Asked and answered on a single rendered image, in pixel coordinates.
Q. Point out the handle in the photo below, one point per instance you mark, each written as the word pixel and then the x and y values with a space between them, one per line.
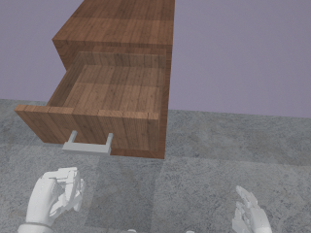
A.
pixel 87 149

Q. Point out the drawer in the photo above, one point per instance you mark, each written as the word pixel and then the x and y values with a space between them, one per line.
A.
pixel 102 93

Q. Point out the robot left forearm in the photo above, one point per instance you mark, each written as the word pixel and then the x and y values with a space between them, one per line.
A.
pixel 34 227

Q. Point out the robot left hand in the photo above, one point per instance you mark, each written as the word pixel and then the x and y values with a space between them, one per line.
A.
pixel 64 185

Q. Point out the robot right hand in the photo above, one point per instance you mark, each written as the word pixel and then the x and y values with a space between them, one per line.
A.
pixel 255 218

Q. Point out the cabinet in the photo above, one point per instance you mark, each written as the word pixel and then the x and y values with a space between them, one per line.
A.
pixel 123 26

